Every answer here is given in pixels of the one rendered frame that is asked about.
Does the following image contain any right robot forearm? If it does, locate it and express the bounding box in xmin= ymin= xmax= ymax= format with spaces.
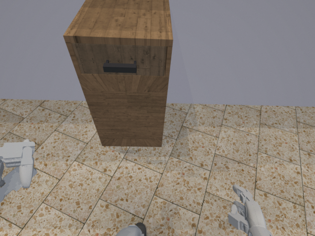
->
xmin=248 ymin=226 xmax=272 ymax=236

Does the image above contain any robot right hand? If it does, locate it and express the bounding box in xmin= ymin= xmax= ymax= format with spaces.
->
xmin=228 ymin=184 xmax=267 ymax=234

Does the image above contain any robot left hand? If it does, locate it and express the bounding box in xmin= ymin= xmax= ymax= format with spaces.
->
xmin=0 ymin=139 xmax=37 ymax=202

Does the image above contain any handle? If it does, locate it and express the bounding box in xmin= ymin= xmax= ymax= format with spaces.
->
xmin=103 ymin=60 xmax=137 ymax=73

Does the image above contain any robot left shin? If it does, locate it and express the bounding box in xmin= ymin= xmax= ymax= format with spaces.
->
xmin=128 ymin=225 xmax=141 ymax=231

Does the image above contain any drawer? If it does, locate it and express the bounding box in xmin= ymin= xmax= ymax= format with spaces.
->
xmin=72 ymin=43 xmax=166 ymax=76

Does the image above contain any robot left foot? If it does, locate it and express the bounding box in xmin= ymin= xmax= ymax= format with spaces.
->
xmin=136 ymin=222 xmax=146 ymax=236

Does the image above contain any cabinet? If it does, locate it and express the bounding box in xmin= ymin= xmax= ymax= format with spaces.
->
xmin=63 ymin=0 xmax=173 ymax=147

